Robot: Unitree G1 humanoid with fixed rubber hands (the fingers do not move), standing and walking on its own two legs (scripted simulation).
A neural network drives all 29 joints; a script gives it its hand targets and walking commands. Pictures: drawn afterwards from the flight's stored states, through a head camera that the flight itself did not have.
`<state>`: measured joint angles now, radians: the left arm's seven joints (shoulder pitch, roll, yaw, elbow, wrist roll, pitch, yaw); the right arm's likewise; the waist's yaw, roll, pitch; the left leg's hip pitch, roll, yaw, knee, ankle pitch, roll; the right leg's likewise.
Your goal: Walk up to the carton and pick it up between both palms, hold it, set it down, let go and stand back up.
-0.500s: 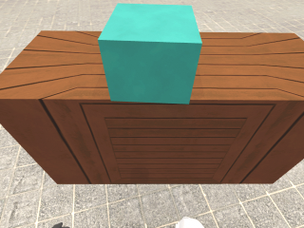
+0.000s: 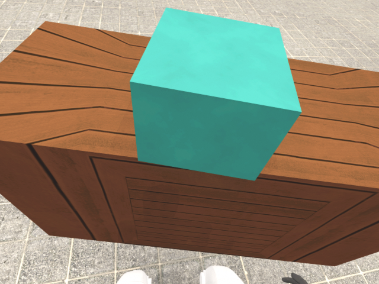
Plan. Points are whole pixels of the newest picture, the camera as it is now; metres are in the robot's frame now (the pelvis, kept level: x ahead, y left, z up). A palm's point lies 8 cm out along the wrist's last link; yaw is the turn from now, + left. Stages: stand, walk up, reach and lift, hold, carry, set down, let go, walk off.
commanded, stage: walk up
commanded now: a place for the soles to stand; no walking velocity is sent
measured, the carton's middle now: (209, 93) +0.50 -0.04 +0.13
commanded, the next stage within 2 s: none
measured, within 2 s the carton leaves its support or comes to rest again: neither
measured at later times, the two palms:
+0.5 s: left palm (90, 245) +0.21 +0.20 -0.08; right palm (315, 274) +0.16 -0.30 -0.08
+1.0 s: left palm (79, 280) +0.14 +0.21 -0.08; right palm out of the picture +0.10 -0.31 -0.08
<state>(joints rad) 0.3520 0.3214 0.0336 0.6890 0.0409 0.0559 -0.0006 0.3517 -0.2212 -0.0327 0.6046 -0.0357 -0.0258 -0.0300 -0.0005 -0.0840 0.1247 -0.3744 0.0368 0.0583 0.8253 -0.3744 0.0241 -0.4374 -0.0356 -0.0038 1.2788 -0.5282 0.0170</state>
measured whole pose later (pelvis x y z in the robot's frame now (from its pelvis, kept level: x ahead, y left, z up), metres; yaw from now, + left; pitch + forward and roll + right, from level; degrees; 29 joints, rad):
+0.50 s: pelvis +0.04 -0.04 +0.01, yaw -3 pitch -2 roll +0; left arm 0.12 0.28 0.00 0.64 0.00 0.05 -0.02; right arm 0.21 -0.27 0.00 0.61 0.01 0.01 0.00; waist 0.00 -0.01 0.12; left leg -0.30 0.04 0.03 0.75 -0.42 -0.03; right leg -0.41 -0.02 0.01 0.75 -0.31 0.01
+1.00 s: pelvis +0.02 -0.04 +0.02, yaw -4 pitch -2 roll +1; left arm 0.24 0.27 0.02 0.69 0.00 0.03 -0.03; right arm 0.29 -0.27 -0.03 0.66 0.00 0.00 0.02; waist 0.00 -0.01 0.06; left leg -0.27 0.05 0.05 0.64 -0.34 -0.03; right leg -0.39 -0.01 0.03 0.64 -0.22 0.00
